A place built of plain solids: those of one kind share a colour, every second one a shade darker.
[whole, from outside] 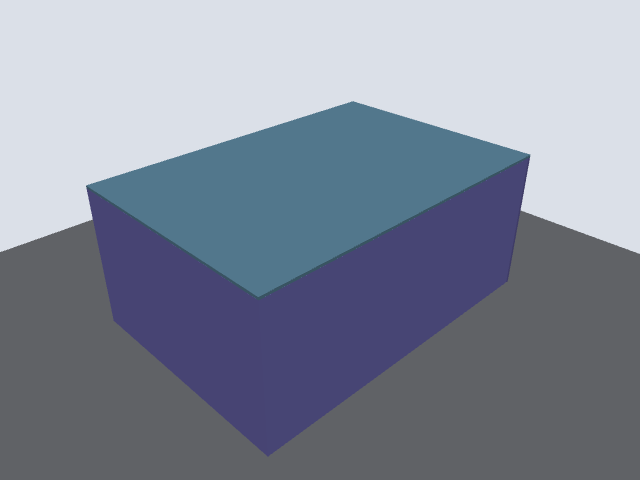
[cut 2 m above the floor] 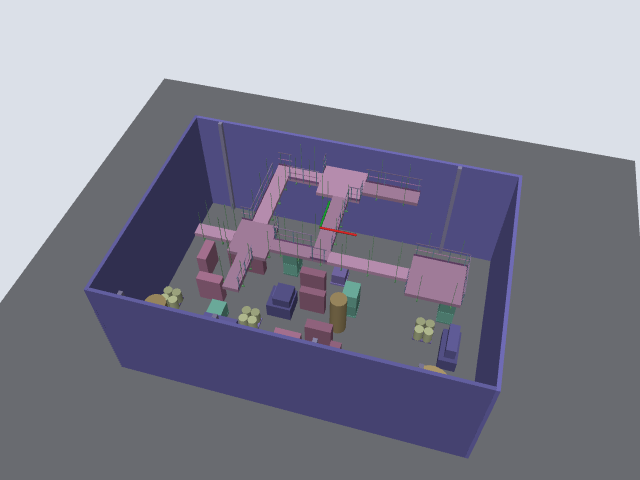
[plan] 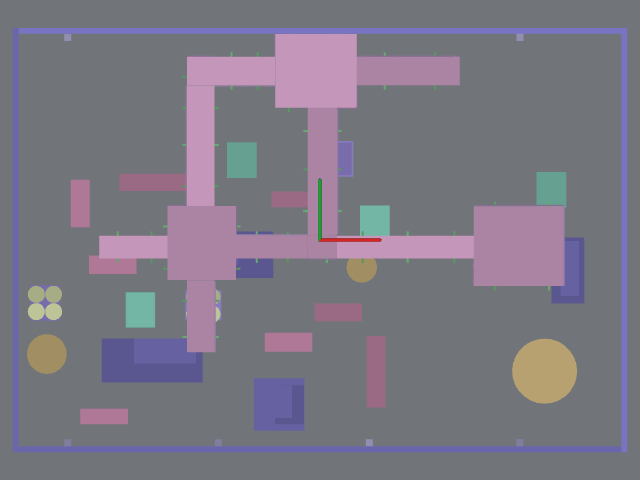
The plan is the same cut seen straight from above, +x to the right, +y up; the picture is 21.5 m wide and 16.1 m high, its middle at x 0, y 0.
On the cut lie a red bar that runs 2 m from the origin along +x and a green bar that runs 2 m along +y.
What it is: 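A plant hall; level steel catwalks 5.92 m over a floor that is never walked; the drop lies beside the walker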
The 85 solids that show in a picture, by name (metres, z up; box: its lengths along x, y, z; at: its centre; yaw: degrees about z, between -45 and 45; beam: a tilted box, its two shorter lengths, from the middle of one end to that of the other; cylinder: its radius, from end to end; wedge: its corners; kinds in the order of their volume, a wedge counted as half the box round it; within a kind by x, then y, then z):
{
 "wall_1": {"box": [0.2, 14.23, 8.79], "at": [-10.21, 0.0, 4.34]},
 "wall_2": {"box": [20.22, 0.2, 8.79], "at": [0.0, -7.02, 4.34]},
 "wall_3": {"box": [20.22, 0.2, 8.79], "at": [0.0, 7.02, 4.34]},
 "wall_4": {"box": [0.2, 14.23, 8.79], "at": [10.21, 0.0, 4.34]},
 "roof_1": {"box": [20.62, 14.23, 0.16], "at": [0.0, 0.0, 8.82]},
 "mach_1": {"box": [3.39, 1.47, 1.26], "at": [-5.62, -4.04, 0.58]},
 "mach_2": {"box": [2.08, 0.84, 0.83], "at": [-5.2, -3.72, 1.63]},
 "mach_3": {"box": [1.57, 1.57, 1.14], "at": [-2.35, -0.49, 0.52]},
 "mach_4": {"box": [1.09, 1.26, 0.66], "at": [-2.19, -0.51, 1.43]},
 "mach_5": {"box": [1.1, 1.09, 0.91], "at": [-1.49, -5.43, 1.76]},
 "mach_6": {"box": [1.7, 1.76, 1.35], "at": [-1.37, -5.52, 0.63]},
 "mach_7": {"box": [0.97, 1.32, 0.5], "at": [-1.02, -5.52, 1.55]},
 "mach_8": {"box": [1.1, 2.22, 1.02], "at": [8.31, -1.02, 0.46]},
 "mach_9": {"box": [0.63, 1.85, 0.86], "at": [8.38, -0.96, 1.4]},
 "cab_1": {"box": [0.64, 1.6, 2.03], "at": [-8.04, 1.23, 0.97]},
 "cab_2": {"box": [1.6, 0.53, 2.19], "at": [-7.24, -5.92, 1.04]},
 "cab_3": {"box": [1.6, 0.63, 2.07], "at": [-6.95, -0.83, 0.99]},
 "cab_4": {"box": [2.4, 0.58, 2.12], "at": [-5.53, 1.93, 1.01]},
 "cab_5": {"box": [1.6, 0.64, 1.94], "at": [-1.06, -3.43, 0.92]},
 "cab_6": {"box": [1.6, 0.52, 2.0], "at": [-0.83, 1.36, 0.95]},
 "cab_7": {"box": [1.6, 0.48, 1.96], "at": [-0.46, -0.04, 0.93]},
 "cab_8": {"box": [1.6, 0.61, 2.12], "at": [0.61, -2.43, 1.01]},
 "cab_9": {"box": [0.63, 2.4, 2.14], "at": [1.88, -4.42, 1.02]},
 "tank_1": {"cylinder": 0.67, "from": [-9.16, -3.83, 0.0], "to": [-9.16, -3.83, 2.52]},
 "tank_2": {"cylinder": 0.51, "from": [1.4, -0.92, 0.0], "to": [1.4, -0.92, 2.99]},
 "tank_3": {"cylinder": 1.09, "from": [7.54, -4.4, 0.0], "to": [7.54, -4.4, 2.18]},
 "floor_1": {"box": [2.29, 0.77, 0.26], "at": [-6.26, -0.24, 5.79]},
 "floor_2": {"box": [0.92, 2.42, 0.26], "at": [-4.0, -2.56, 5.79]},
 "floor_3": {"box": [0.92, 4.05, 0.26], "at": [-4.0, 3.16, 5.79]},
 "floor_4": {"box": [0.92, 0.96, 0.26], "at": [-4.0, 5.67, 5.79]},
 "floor_5": {"box": [2.3, 2.48, 0.26], "at": [-3.97, -0.1, 5.79]},
 "floor_6": {"box": [2.03, 0.96, 0.26], "at": [-2.52, 5.67, 5.79]},
 "floor_7": {"box": [2.4, 0.77, 0.26], "at": [-1.62, -0.24, 5.79]},
 "floor_8": {"box": [2.74, 2.48, 0.26], "at": [-0.14, 5.68, 5.79]},
 "floor_9": {"box": [0.99, 0.77, 0.26], "at": [0.08, -0.24, 5.79]},
 "floor_10": {"box": [0.99, 4.29, 0.26], "at": [0.08, 2.29, 5.79]},
 "floor_11": {"box": [4.59, 0.77, 0.26], "at": [2.87, -0.24, 5.79]},
 "floor_12": {"box": [3.46, 0.96, 0.26], "at": [2.96, 5.67, 5.79]},
 "floor_13": {"box": [3.01, 2.69, 0.26], "at": [6.66, -0.2, 5.79]},
 "tote_1": {"box": [1.0, 1.2, 0.19], "at": [-6.02, -2.34, 0.04]},
 "tote_2": {"box": [0.96, 1.16, 1.0], "at": [-6.02, -2.34, 0.64]},
 "tote_3": {"box": [1.0, 1.2, 0.19], "at": [-2.62, 2.68, 0.04]},
 "tote_4": {"box": [0.96, 1.16, 1.0], "at": [-2.62, 2.68, 0.64]},
 "tote_5": {"box": [0.96, 1.16, 1.0], "at": [-2.62, 2.68, 1.66]},
 "tote_6": {"box": [1.0, 1.2, 0.19], "at": [1.84, 0.56, 0.04]},
 "tote_7": {"box": [0.96, 1.16, 1.0], "at": [1.84, 0.56, 0.64]},
 "tote_8": {"box": [0.96, 1.16, 1.0], "at": [1.84, 0.56, 1.66]},
 "tote_9": {"box": [1.0, 1.2, 0.19], "at": [7.76, 1.68, 0.04]},
 "tote_10": {"box": [0.96, 1.16, 1.0], "at": [7.76, 1.68, 0.64]},
 "tote_11": {"box": [0.96, 1.16, 1.0], "at": [7.76, 1.68, 1.66]},
 "pier_1": {"box": [0.24, 0.24, 8.39], "at": [-8.46, -6.8, 4.15]},
 "pier_2": {"box": [0.24, 0.24, 8.39], "at": [-8.46, 6.8, 4.15]},
 "pier_3": {"box": [0.24, 0.24, 8.39], "at": [-3.4, -6.8, 4.15]},
 "pier_4": {"box": [0.24, 0.24, 8.39], "at": [1.65, -6.8, 4.15]},
 "pier_5": {"box": [0.24, 0.24, 8.39], "at": [6.71, -6.8, 4.15]},
 "pier_6": {"box": [0.24, 0.24, 8.39], "at": [6.71, 6.8, 4.15]},
 "drum_1": {"cylinder": 0.28, "from": [-9.51, -2.4, 0.14], "to": [-9.51, -2.4, 1.02]},
 "drum_2": {"cylinder": 0.28, "from": [-9.51, -1.82, 0.14], "to": [-9.51, -1.82, 1.02]},
 "drum_3": {"cylinder": 0.28, "from": [-8.93, -2.4, 0.14], "to": [-8.93, -2.4, 1.02]},
 "drum_4": {"cylinder": 0.28, "from": [-8.93, -1.82, 0.14], "to": [-8.93, -1.82, 1.02]},
 "drum_5": {"cylinder": 0.28, "from": [-4.2, -2.49, 0.14], "to": [-4.2, -2.49, 1.02]},
 "drum_6": {"cylinder": 0.28, "from": [-4.2, -1.91, 0.14], "to": [-4.2, -1.91, 1.02]},
 "drum_7": {"cylinder": 0.28, "from": [-3.62, -2.49, 0.14], "to": [-3.62, -2.49, 1.02]},
 "drum_8": {"cylinder": 0.28, "from": [-3.62, -1.91, 0.14], "to": [-3.62, -1.91, 1.02]},
 "drum_9": {"cylinder": 0.28, "from": [6.35, -0.4, 0.14], "to": [6.35, -0.4, 1.02]},
 "drum_10": {"cylinder": 0.28, "from": [6.35, 0.18, 0.14], "to": [6.35, 0.18, 1.02]},
 "drum_11": {"cylinder": 0.28, "from": [6.93, -0.4, 0.14], "to": [6.93, -0.4, 1.02]},
 "drum_12": {"cylinder": 0.28, "from": [6.93, 0.18, 0.14], "to": [6.93, 0.18, 1.02]},
 "pal_1": {"box": [1.0, 1.2, 0.19], "at": [-9.22, -2.11, 0.05]},
 "pal_2": {"box": [1.2, 1.0, 0.19], "at": [-3.91, -2.2, 0.05]},
 "pal_3": {"box": [1.0, 1.2, 0.19], "at": [0.62, 2.72, 0.05]},
 "pal_4": {"box": [0.9, 1.1, 0.82], "at": [0.62, 2.72, 0.55]},
 "rail_1": {"box": [0.04, 4.0, 0.04], "at": [-4.49, 3.19, 6.96]},
 "rail_2": {"box": [0.04, 2.37, 0.04], "at": [-3.52, -2.58, 6.96]},
 "rail_3": {"box": [2.03, 0.04, 0.04], "at": [-2.52, 5.16, 6.96]},
 "rail_4": {"box": [2.4, 0.04, 0.04], "at": [-1.62, 0.17, 6.96]},
 "rail_5": {"box": [0.04, 4.2, 0.04], "at": [0.59, 2.29, 6.96]},
 "rail_6": {"box": [3.46, 0.04, 0.04], "at": [2.96, 6.17, 6.96]},
 "rail_7": {"box": [3.01, 0.04, 0.04], "at": [6.66, 1.16, 6.96]},
 "rail_8": {"box": [0.04, 2.69, 0.04], "at": [8.19, -0.2, 6.96]},
 "toe_1": {"box": [0.012, 4.0, 0.18], "at": [-4.47, 3.19, 5.97]},
 "toe_2": {"box": [2.03, 0.012, 0.18], "at": [-2.52, 5.18, 5.97]},
 "toe_3": {"box": [2.4, 0.012, 0.18], "at": [-1.62, 0.15, 5.97]},
 "toe_4": {"box": [3.46, 0.012, 0.18], "at": [2.96, 6.15, 5.97]},
 "toe_5": {"box": [3.01, 0.012, 0.18], "at": [6.66, 1.14, 5.97]}
}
